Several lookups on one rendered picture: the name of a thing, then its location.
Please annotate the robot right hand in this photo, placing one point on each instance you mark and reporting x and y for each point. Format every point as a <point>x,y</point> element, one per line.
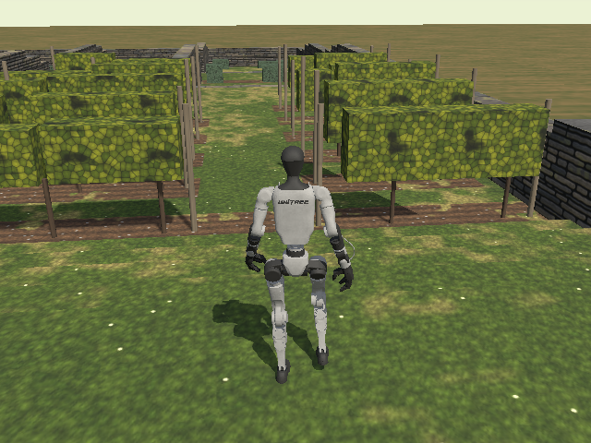
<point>348,277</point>

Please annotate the robot right thigh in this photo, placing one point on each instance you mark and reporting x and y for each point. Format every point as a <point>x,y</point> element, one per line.
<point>317,269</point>

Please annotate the robot right shin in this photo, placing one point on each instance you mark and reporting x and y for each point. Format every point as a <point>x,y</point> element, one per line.
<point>320,316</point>

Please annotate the left robot forearm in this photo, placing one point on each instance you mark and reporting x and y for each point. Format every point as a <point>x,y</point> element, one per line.
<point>252,243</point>

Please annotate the right robot forearm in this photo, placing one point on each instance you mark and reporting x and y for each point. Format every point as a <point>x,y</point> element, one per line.
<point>337,243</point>

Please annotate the left robot upper arm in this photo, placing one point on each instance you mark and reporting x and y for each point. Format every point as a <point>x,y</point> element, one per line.
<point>260,211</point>

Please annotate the right robot upper arm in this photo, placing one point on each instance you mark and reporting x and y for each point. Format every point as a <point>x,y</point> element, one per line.
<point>327,210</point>

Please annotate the robot left hand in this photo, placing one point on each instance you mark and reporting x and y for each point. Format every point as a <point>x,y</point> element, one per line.
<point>258,258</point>

